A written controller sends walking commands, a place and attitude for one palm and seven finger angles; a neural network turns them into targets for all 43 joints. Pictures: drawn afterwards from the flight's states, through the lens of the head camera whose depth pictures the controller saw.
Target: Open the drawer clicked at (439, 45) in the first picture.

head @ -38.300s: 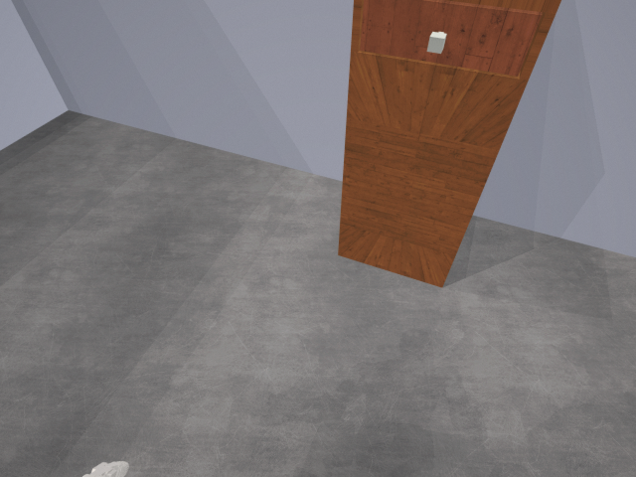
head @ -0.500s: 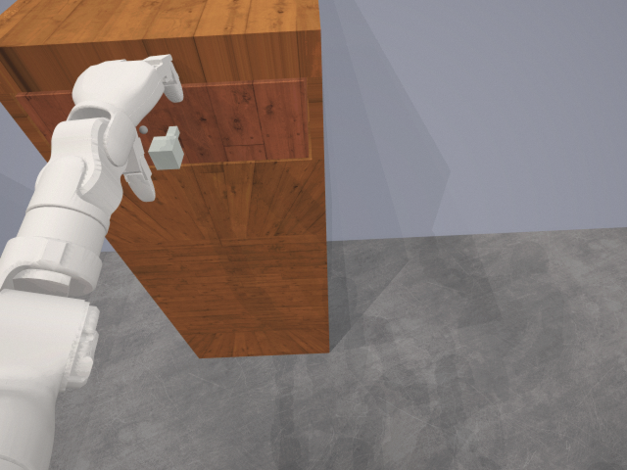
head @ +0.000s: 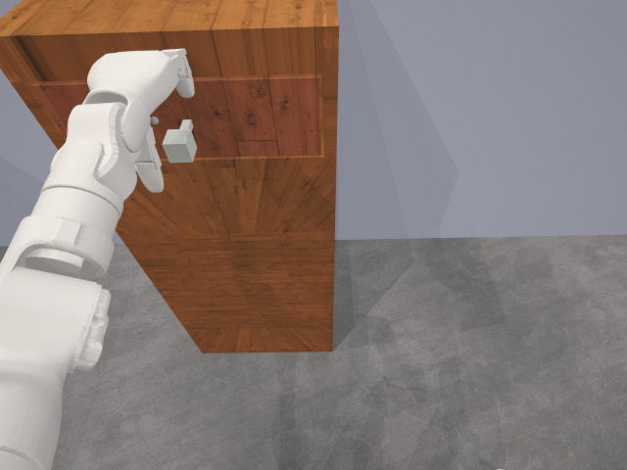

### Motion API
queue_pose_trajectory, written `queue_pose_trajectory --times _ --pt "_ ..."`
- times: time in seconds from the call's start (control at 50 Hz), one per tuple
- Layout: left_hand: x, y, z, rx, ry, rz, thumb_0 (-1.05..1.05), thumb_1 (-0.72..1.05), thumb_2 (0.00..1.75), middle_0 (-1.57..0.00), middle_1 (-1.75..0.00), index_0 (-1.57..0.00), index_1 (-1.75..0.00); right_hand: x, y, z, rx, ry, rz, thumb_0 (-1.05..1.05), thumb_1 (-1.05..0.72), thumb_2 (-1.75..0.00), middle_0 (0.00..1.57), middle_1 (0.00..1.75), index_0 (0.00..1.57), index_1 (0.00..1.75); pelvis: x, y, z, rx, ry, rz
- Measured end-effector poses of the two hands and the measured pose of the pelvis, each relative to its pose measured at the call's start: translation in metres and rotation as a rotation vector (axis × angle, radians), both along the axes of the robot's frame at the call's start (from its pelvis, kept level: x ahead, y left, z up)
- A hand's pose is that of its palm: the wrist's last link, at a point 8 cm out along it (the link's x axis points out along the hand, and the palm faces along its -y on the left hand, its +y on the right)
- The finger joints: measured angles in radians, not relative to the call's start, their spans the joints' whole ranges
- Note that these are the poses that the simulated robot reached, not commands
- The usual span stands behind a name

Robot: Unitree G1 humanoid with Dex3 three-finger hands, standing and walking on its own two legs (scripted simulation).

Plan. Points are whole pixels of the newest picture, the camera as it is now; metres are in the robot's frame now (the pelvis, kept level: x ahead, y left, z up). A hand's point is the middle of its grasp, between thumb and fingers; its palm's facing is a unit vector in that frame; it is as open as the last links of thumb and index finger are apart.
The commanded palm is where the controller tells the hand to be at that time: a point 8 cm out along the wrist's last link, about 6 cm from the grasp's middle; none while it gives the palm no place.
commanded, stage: move the hooked fingers above the handle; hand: left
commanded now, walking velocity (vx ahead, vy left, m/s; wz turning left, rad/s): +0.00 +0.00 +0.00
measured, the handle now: (182, 138) +0.53 +0.18 +0.14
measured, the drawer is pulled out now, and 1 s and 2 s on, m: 0.00 0.00 0.00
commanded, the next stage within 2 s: lower the fingers behind the handle in 0.02 s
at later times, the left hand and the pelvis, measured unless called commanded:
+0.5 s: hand (166, 138) +0.49 +0.19 +0.17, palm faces -0.02 -0.03 -1.00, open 13.8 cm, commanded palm +0.47 +0.20 +0.24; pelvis +0.00 -0.01 +0.00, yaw -1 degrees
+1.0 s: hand (178, 158) +0.49 +0.18 +0.14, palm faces -0.01 -0.04 -1.00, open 13.8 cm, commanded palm +0.46 +0.20 +0.20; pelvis +0.00 -0.01 -0.01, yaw -1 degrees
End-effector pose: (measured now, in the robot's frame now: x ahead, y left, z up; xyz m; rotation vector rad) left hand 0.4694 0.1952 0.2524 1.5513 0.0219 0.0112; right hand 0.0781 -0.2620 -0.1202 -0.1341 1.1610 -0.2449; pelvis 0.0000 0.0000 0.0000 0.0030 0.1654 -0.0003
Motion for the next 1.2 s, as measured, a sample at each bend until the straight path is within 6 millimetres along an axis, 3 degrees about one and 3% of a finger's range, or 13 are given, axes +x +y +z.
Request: queue_pose_trajectory --times 0.28,0.7,0.92,1.2 --pt "-0.001 -0.009 -0.009 -0.008 0.0 -0.017 0.0 -0.49 0.3 -0.32 -1.2 -0.33 -1.21 -0.023 0.0 -0.007 0.019 0.062 -0.028 0.01 -0.91 -0.9 0.2 0.3 0.2 0.3 0.0 -0.002 0.0 0.001 -0.003 -0.008" --pt "-0.008 0.003 -0.042 -0.014 0.021 -0.018 0.0 -0.49 0.3 -0.32 -1.2 -0.32 -1.2 -0.015 -0.015 0.0 -0.025 0.038 -0.037 0.01 -0.91 -0.9 0.2 0.3 0.2 0.3 0.002 -0.008 -0.002 -0.001 0.008 -0.01" --pt "-0.006 -0.008 -0.054 -0.016 0.005 -0.029 0.0 -0.49 0.3 -0.31 -1.2 -0.32 -1.2 -0.012 -0.008 -0.006 -0.002 0.045 -0.03 0.01 -0.91 -0.9 0.2 0.3 0.2 0.3 0.002 -0.006 -0.004 -0.001 0.02 -0.006" --pt "-0.005 -0.003 -0.072 -0.007 0.031 -0.004 0.0 -0.49 0.3 -0.31 -1.2 -0.32 -1.2 -0.029 -0.008 -0.009 -0.001 0.072 -0.059 0.01 -0.91 -0.9 0.2 0.3 0.2 0.3 0.002 -0.007 -0.006 -0.001 0.033 -0.015"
